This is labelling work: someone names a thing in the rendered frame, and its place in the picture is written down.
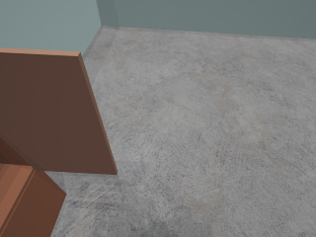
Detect cupboard door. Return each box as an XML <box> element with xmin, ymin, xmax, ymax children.
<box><xmin>0</xmin><ymin>47</ymin><xmax>118</xmax><ymax>175</ymax></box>

